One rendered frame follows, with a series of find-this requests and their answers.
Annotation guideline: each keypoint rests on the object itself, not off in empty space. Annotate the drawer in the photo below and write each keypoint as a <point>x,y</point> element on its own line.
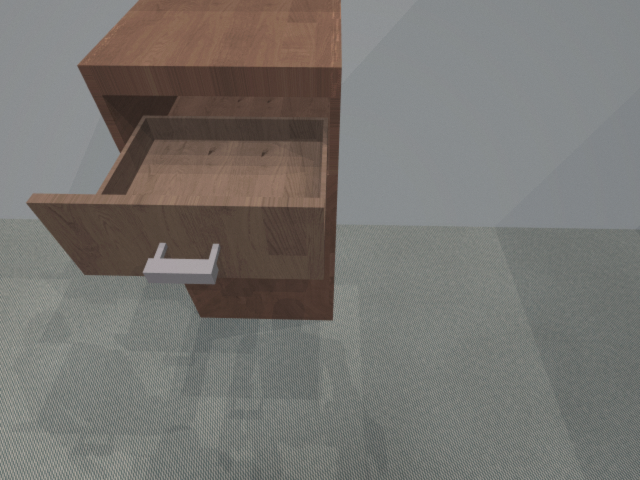
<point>257,186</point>

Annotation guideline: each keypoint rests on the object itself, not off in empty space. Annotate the cabinet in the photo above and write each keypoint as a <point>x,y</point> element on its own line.
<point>242,58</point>

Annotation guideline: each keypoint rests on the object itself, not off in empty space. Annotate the handle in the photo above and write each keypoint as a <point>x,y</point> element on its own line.
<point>182,271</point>

